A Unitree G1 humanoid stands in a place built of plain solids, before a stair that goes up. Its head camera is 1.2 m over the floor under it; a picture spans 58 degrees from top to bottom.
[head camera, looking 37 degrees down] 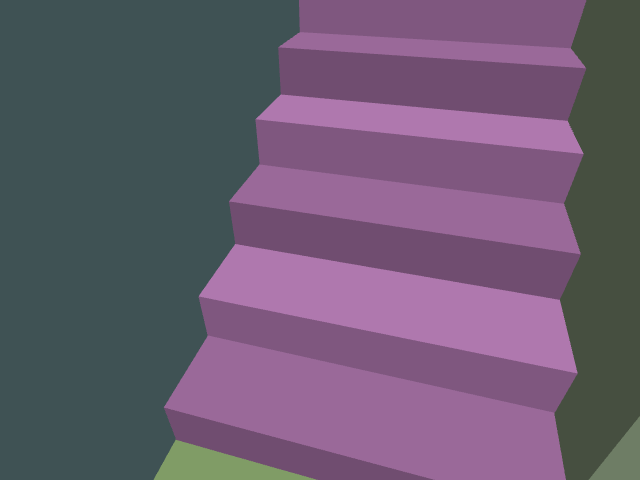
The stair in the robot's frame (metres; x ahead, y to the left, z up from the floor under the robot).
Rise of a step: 0.17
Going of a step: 0.26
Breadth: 0.99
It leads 15 degrees to the right of straight ahead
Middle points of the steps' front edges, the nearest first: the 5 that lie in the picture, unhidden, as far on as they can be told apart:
0.51 -0.07 0.17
0.76 -0.13 0.33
1.00 -0.20 0.50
1.25 -0.26 0.66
1.49 -0.33 0.83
